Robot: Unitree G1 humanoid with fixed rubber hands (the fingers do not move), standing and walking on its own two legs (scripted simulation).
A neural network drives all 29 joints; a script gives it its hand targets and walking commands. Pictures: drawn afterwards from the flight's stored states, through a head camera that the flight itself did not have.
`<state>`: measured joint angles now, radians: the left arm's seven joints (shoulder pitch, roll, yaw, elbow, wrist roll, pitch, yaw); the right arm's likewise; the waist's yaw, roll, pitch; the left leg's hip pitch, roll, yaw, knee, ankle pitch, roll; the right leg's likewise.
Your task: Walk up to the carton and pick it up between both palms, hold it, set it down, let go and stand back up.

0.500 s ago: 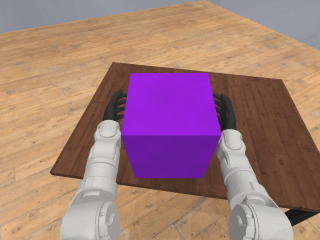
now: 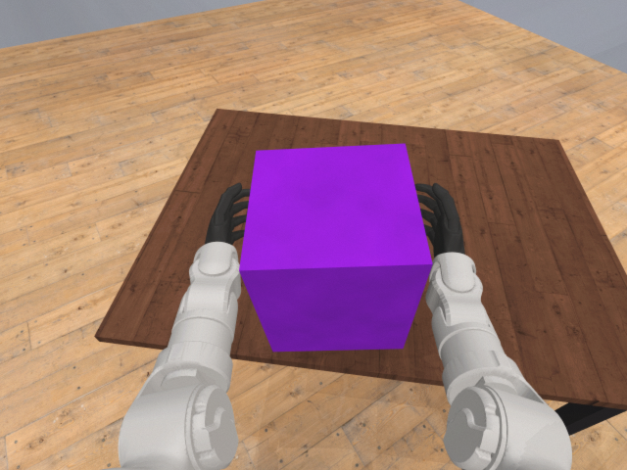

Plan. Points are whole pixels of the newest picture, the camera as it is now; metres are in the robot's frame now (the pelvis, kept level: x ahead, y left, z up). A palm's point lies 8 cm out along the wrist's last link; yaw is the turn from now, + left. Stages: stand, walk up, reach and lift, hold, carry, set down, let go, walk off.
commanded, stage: set down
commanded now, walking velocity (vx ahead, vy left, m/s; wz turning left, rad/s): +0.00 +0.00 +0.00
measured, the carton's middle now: (334, 255) +0.42 -0.01 +0.02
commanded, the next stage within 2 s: none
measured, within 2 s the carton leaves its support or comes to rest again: rests again in 1.34 s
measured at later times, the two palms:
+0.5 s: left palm (229, 244) +0.41 +0.14 +0.05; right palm (441, 246) +0.41 -0.16 +0.06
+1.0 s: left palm (232, 256) +0.41 +0.14 +0.02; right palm (437, 259) +0.40 -0.16 +0.04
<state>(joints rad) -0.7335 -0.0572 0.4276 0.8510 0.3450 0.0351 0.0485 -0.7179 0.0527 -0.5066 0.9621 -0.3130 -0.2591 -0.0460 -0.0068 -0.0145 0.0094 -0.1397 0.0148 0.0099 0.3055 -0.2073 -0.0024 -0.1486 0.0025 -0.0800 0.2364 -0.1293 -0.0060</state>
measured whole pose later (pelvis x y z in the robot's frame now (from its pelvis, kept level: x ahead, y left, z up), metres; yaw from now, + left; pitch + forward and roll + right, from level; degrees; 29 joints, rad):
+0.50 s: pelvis +0.01 +0.00 +0.00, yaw +0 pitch +7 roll -1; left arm -0.78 -0.06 0.50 0.94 0.37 -0.02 0.04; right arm -0.75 0.08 -0.62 0.96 -0.43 -0.26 -0.02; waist 0.00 -0.01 -0.03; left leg -0.24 0.02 0.02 0.33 -0.22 0.00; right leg -0.26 0.00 -0.07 0.28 -0.15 -0.01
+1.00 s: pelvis +0.00 +0.00 +0.00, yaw +0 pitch +12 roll -1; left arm -0.78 -0.04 0.52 1.05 0.38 -0.17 0.06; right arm -0.74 0.08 -0.66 1.01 -0.49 -0.36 -0.04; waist -0.01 0.00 -0.05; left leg -0.34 0.02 0.01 0.35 -0.21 0.00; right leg -0.35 0.00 -0.08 0.29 -0.14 -0.01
